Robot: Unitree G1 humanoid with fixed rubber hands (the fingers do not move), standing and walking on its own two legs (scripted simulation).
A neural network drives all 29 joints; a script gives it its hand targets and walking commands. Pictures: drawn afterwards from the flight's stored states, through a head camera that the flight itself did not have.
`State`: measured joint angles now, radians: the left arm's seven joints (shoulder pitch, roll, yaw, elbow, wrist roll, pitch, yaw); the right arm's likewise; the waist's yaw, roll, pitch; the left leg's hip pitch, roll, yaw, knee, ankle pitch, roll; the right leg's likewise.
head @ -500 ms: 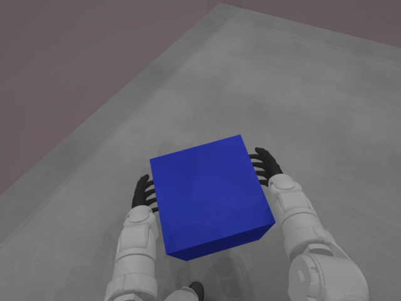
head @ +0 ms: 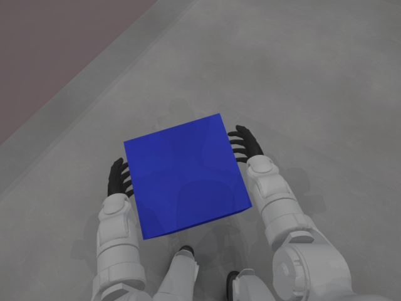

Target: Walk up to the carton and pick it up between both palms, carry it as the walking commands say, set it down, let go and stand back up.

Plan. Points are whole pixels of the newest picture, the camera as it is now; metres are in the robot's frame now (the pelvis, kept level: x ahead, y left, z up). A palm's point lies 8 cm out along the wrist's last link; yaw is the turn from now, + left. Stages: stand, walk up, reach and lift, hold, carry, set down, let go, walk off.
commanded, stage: set down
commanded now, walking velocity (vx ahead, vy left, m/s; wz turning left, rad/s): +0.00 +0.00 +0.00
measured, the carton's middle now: (191, 182) +0.37 +0.13 -0.14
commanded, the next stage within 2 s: none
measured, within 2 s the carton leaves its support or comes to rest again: neither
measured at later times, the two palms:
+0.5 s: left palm (128, 183) +0.34 +0.28 -0.15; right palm (241, 158) +0.45 +0.01 -0.14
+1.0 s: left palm (143, 188) +0.35 +0.27 -0.23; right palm (241, 160) +0.48 +0.01 -0.22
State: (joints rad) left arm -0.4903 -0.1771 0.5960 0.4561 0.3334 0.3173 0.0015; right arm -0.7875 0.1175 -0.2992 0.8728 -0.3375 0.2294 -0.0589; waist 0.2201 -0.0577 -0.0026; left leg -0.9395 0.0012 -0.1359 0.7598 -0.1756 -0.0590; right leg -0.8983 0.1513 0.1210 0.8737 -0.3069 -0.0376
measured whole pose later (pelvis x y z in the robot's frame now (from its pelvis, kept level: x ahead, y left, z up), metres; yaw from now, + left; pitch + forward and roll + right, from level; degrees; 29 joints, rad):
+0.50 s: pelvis +0.02 +0.03 -0.05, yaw +0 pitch +40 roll +0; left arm -0.56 -0.13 0.56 0.46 0.24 0.25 0.00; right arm -0.78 0.11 -0.25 0.73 -0.26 0.20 -0.09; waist 0.18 -0.10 -0.17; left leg -1.44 -0.03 -0.12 0.99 -0.25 -0.07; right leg -1.37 0.14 0.11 1.07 -0.39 0.00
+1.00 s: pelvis -0.01 +0.03 -0.14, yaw +0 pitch +41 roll +1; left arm -0.75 -0.15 0.58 0.57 0.23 0.27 0.12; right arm -1.07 -0.05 -0.28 1.02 -0.23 0.18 -0.05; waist 0.18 -0.10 -0.17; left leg -1.77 -0.07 -0.10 1.41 -0.36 -0.08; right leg -1.70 0.18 0.13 1.51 -0.52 0.03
